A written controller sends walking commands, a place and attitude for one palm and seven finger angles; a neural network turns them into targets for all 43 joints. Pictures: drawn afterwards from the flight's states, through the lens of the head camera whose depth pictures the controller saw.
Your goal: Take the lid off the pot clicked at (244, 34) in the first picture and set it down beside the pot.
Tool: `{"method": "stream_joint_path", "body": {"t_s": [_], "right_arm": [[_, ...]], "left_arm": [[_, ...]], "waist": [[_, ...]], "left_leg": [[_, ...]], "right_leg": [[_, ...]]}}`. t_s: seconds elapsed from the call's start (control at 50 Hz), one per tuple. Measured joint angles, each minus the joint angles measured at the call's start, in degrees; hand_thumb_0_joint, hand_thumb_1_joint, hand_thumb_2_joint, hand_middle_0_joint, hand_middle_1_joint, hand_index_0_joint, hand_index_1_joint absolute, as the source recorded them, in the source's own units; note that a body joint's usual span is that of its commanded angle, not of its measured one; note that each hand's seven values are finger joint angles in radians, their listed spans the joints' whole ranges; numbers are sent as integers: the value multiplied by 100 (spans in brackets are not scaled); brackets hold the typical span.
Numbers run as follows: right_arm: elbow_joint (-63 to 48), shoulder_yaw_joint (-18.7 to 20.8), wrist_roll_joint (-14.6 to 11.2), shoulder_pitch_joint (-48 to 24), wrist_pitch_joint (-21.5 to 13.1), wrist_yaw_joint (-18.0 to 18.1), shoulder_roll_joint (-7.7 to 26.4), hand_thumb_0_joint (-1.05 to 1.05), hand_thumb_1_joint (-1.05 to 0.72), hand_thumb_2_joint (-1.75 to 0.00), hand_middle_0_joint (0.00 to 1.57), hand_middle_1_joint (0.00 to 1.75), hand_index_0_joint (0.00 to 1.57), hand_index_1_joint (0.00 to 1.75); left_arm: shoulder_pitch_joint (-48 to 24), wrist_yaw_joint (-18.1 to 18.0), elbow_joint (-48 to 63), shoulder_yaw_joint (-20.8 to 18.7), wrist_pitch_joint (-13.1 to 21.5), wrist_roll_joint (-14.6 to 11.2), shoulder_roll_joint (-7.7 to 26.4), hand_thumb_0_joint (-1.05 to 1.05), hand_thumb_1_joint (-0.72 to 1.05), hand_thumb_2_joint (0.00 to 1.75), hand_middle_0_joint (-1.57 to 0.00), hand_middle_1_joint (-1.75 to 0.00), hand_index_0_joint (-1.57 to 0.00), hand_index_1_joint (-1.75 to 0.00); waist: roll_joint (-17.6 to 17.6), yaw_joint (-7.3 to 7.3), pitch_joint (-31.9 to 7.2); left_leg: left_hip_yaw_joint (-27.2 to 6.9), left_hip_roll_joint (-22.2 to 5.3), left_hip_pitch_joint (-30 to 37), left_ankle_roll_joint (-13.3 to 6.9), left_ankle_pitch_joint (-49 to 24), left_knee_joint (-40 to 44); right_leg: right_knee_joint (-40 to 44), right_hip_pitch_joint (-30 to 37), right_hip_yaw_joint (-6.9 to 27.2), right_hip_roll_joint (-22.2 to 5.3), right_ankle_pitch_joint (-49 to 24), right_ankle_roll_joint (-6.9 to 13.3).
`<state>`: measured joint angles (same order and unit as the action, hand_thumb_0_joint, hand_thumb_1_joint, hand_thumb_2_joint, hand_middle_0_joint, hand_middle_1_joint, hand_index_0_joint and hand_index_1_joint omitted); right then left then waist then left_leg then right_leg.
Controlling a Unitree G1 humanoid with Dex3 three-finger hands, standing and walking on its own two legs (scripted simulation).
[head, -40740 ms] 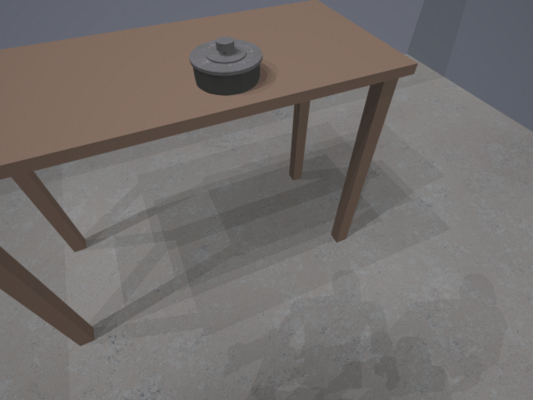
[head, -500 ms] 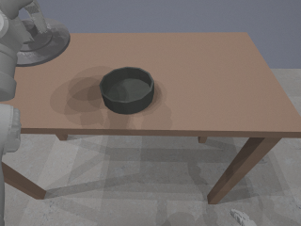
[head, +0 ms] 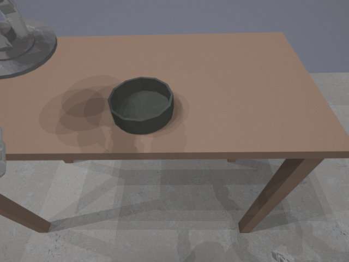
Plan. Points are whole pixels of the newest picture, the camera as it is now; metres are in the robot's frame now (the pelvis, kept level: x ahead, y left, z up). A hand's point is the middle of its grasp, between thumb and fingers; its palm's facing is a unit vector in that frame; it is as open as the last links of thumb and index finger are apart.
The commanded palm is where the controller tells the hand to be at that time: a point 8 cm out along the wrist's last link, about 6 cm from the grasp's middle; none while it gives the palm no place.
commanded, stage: lower the lid onto the table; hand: left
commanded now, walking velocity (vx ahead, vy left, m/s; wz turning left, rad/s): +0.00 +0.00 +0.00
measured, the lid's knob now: (1, 33) +0.47 +0.32 +0.29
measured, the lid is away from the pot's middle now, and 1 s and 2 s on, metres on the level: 0.24 0.23 0.24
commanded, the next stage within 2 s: none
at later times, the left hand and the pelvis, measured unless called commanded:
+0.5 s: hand (15, 47) +0.46 +0.30 +0.27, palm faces -0.19 -0.14 -0.97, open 6.6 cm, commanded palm +0.44 +0.30 +0.33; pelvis +0.01 +0.00 +0.00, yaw +0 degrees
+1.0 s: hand (25, 67) +0.45 +0.30 +0.23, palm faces -0.26 -0.14 -0.96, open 6.6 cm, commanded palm +0.44 +0.30 +0.30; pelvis +0.00 +0.00 +0.00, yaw +0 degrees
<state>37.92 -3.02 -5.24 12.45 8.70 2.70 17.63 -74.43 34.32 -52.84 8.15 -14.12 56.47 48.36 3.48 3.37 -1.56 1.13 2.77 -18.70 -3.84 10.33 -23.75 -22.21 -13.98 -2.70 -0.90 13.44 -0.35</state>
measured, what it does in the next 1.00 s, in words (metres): stands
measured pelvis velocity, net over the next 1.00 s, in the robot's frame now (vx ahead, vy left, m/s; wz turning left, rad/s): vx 0.00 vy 0.00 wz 0.00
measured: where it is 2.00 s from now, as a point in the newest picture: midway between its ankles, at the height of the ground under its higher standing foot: outside the picture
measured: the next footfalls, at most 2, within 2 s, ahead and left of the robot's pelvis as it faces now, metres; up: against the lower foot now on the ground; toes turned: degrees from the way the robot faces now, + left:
none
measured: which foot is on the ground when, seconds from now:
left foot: down 0.00-1.00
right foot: down 0.00-1.00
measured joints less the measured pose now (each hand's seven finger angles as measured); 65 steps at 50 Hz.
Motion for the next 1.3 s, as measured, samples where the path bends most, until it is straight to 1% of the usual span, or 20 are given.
{"method": "stream_joint_path", "body": {"t_s": [0.1,0.18,0.24,0.3,0.4,0.44,0.6,0.72,0.8,0.92,0.98,1.06,1.18,1.3], "right_arm": [[-9,-23,0,-81,-42,-4,1,1,-91,-90,20,30,20,30],[-5,-29,-12,-106,-102,9,-12,1,-91,-90,20,30,20,30],[23,-35,0,-101,-163,19,-25,1,-91,-90,20,30,20,30],[62,-46,10,-94,-212,31,-43,1,-91,-90,20,30,20,30],[79,-34,39,-31,-264,18,-62,1,-90,-90,20,30,20,30],[71,-32,42,-17,-234,6,-59,1,-90,-90,20,30,20,30],[20,4,18,50,-128,-21,-24,1,-90,-90,20,30,20,30],[10,6,20,31,-85,-5,-11,1,-91,-90,20,30,20,30],[-6,19,7,26,-91,14,-24,1,-91,-90,20,30,20,30],[-8,13,11,-2,-72,31,-29,1,-90,-90,20,30,20,30],[-13,30,2,10,-75,37,-25,1,-90,-90,20,30,20,30],[3,37,6,9,-56,45,-20,1,-90,-90,20,30,20,30],[41,33,-4,10,-50,66,-32,1,-90,-90,20,30,20,30],[70,39,4,42,-69,71,-53,1,-90,-90,20,30,20,30]], "left_arm": [[-50,4,-191,-33,-209,-27,-48,6,23,84,-69,-91,-83,-93],[-110,-5,-325,160,-351,-15,-114,6,23,84,-69,-91,-83,-93],[-101,-34,-333,225,-361,-3,-195,6,23,84,-69,-91,-83,-93],[-113,-69,-403,257,-323,-10,-264,6,23,84,-69,-91,-83,-93],[44,-120,-284,116,-225,-19,-319,6,23,84,-69,-91,-83,-93],[114,-145,-277,18,-190,-20,-316,6,23,84,-69,-91,-83,-93],[407,-142,-116,-11,-179,-99,-352,6,23,84,-69,-91,-83,-93],[572,-175,-79,-118,-60,-140,-404,6,23,84,-69,-91,-83,-93],[599,-189,-113,-30,-17,-156,-411,6,23,84,-69,-91,-83,-93],[668,-223,-232,-113,106,-158,-385,6,23,84,-69,-91,-83,-93],[694,-243,-257,-41,127,-166,-369,6,24,84,-69,-91,-83,-93],[798,-261,-236,-99,191,-175,-361,6,24,84,-69,-91,-83,-93],[810,-280,-347,-6,258,-214,-373,6,24,84,-69,-91,-83,-93],[860,-334,-374,1,375,-221,-421,6,24,84,-69,-91,-83,-93]], "waist": [[-7,-1,17],[-22,-4,35],[-33,-12,39],[-44,-1,39],[-37,28,-4],[-26,45,-24],[8,71,-15],[14,70,4],[-10,72,11],[-46,89,4],[-51,91,5],[-55,84,8],[-75,91,37],[-83,108,22]], "left_leg": [[-14,0,5,1,-3,-1],[-47,14,-2,0,-7,-3],[-75,27,-13,0,-14,-2],[-93,36,-29,0,-11,-6],[-76,37,-42,-5,9,-13],[-49,31,-41,-9,30,-26],[0,24,-17,-20,68,-51],[3,15,-21,-19,74,-75],[-9,7,-37,-12,78,-100],[-12,-12,-59,-3,93,-139],[-25,-16,-75,-1,102,-166],[-26,-18,-78,-5,111,-188],[-47,-13,-108,-10,109,-216],[-55,-2,-155,-19,110,-241]], "right_leg": [[12,15,-13,2,-5,3],[13,23,-47,-8,1,3],[14,22,-75,-19,6,4],[15,15,-93,-26,13,4],[12,-4,-73,-28,26,-2],[-2,-13,-45,-25,35,-9],[-37,-9,7,-21,61,-19],[-55,-13,13,-12,61,-16],[-71,-21,1,-3,64,-8],[-85,-33,0,16,64,3],[-91,-35,-12,21,66,5],[-97,-31,-12,23,67,2],[-104,-43,-34,21,62,-1],[-118,-81,-42,11,60,-9]]}}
